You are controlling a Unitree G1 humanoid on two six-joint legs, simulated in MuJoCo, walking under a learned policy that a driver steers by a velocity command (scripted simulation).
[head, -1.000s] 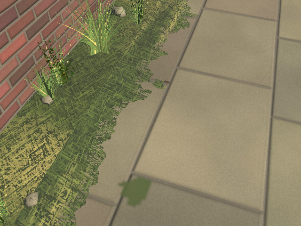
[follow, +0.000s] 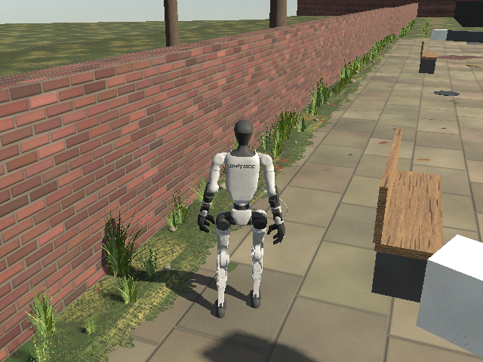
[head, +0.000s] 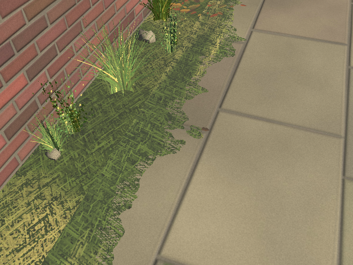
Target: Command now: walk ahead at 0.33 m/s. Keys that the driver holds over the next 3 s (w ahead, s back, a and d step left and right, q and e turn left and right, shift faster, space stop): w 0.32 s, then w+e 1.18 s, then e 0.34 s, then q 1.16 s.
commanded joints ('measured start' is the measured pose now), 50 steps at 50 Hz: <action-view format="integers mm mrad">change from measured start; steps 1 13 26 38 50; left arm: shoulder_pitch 268 215 201 40 -272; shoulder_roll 155 126 98 71 68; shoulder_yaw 55 -1 4 48 25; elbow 47 2 -53 -158 -322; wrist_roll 2 33 43 0 3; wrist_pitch -17 -16 8 46 34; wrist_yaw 3 12 15 22 -59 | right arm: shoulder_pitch -139 -361 9 -199 -65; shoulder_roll -108 -44 -302 -140 -223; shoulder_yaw -14 -18 -92 -42 -65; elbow -95 -202 -175 -148 -146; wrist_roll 2 -12 -18 -47 -18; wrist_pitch -21 -30 -56 -71 -14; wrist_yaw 5 27 33 20 -4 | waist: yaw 157 61 -167 37 -37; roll -116 -85 2 16 14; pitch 49 105 -274 49 107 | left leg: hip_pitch -386 -646 347 -65 215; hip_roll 20 72 198 240 272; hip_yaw -7 9 -229 -9 232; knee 172 291 4 -434 -300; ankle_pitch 258 353 253 347 697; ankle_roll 81 47 184 200 150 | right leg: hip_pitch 364 273 -4 -406 -407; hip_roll -132 -223 -95 -179 -96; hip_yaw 249 195 89 196 -15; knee -221 -487 323 506 70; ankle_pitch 7 369 381 214 221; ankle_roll -70 -100 27 38 2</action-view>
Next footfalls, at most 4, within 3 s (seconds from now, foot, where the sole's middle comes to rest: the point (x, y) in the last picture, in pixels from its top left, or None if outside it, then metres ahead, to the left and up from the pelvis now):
0.50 left None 0.42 0.14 -0.77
1.08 right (232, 234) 0.64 -0.17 -0.77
1.58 left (224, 164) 0.99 -0.18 -0.77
2.02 right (271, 192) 0.83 -0.37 -0.77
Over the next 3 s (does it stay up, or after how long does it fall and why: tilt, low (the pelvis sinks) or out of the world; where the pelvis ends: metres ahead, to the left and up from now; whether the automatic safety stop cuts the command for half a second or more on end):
stays up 0.89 -0.25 0.01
